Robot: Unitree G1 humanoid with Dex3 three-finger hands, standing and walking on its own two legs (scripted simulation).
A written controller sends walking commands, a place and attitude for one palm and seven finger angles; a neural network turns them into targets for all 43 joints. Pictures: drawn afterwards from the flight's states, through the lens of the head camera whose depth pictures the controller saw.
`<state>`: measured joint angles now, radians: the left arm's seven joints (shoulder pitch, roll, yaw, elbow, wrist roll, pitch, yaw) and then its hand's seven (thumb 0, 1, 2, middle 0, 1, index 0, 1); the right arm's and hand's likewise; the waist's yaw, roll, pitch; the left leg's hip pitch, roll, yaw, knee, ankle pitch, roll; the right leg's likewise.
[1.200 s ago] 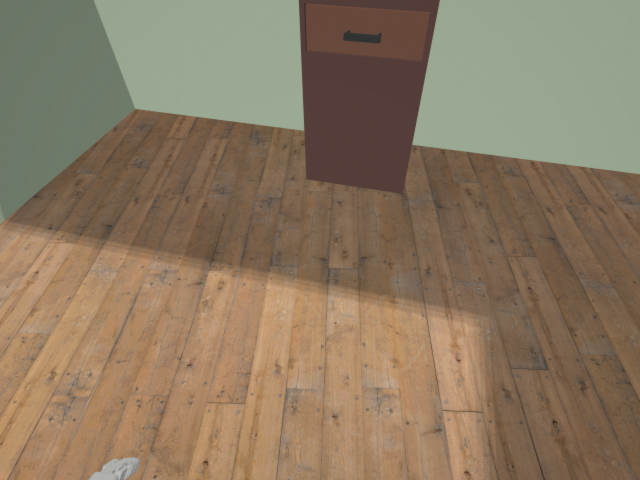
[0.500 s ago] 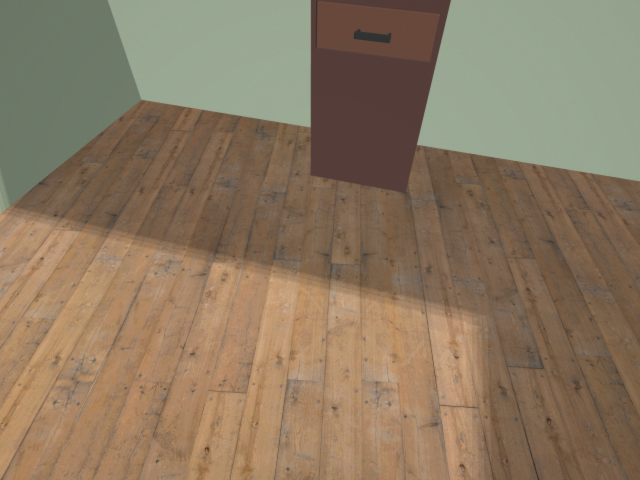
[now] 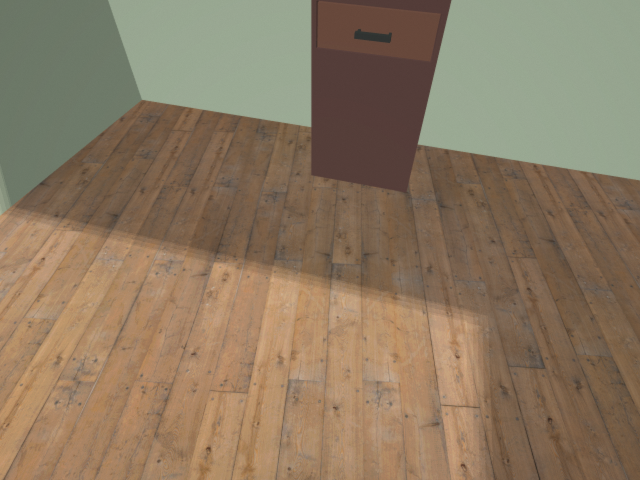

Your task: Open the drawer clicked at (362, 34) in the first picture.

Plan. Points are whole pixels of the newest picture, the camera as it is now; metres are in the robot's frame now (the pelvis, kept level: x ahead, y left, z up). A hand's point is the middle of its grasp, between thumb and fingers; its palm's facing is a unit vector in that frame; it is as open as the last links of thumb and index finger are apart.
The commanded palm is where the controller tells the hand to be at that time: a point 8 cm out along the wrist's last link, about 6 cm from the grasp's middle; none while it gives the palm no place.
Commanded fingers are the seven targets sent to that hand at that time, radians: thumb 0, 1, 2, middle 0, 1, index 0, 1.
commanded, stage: look at it before walking up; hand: left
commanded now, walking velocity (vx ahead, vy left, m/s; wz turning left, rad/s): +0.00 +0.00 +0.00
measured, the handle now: (373, 34) +1.58 -0.11 -0.05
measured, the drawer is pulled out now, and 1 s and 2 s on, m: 0.00 0.00 0.00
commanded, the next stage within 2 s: walk to a spot facing it in 0.24 s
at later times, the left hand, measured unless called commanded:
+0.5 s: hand out of the picture +0.07 +0.22 -0.17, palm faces -0.03 -0.96 -0.29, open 7.4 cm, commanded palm none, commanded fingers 0.00 0.90 0.90 -0.20 -0.30 -0.20 -0.30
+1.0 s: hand (254, 386) +0.31 +0.13 -0.19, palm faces -0.15 -0.96 -0.22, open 7.4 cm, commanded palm none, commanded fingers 0.00 0.90 0.90 -0.20 -0.30 -0.20 -0.30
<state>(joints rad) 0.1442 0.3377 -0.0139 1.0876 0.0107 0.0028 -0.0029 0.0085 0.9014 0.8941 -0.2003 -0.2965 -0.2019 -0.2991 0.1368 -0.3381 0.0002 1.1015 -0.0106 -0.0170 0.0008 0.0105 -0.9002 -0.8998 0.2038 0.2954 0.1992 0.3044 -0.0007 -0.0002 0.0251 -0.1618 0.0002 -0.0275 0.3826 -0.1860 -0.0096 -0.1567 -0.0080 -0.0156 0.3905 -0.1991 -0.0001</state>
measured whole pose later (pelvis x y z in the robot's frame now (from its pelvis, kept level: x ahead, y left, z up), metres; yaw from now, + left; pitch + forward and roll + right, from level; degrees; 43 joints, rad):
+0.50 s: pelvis +0.02 +0.00 +0.00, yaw -1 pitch -1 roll +0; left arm 0.21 0.30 -0.01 1.09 0.02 0.02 0.00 0.01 0.90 0.89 -0.20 -0.30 -0.20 -0.30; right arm 0.18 -0.30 0.01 1.11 -0.02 0.00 0.00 0.01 -0.90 -0.90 0.20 0.29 0.20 0.30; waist 0.01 0.00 -0.02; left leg -0.17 0.02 -0.01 0.46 -0.28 -0.01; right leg -0.16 0.01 0.00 0.43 -0.26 -0.01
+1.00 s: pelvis +0.19 -0.05 -0.03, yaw -8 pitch -1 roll +0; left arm 0.15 0.21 0.06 0.99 0.02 -0.06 -0.02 0.01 0.91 0.89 -0.20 -0.30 -0.20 -0.30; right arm 0.53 -0.14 -0.02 1.23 -0.01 -0.05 -0.01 0.01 -0.90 -0.90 0.20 0.30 0.20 0.30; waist -0.04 0.02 0.10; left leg -0.05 0.12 0.09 0.81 -0.54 -0.02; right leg -0.44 -0.04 -0.14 0.69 -0.20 -0.06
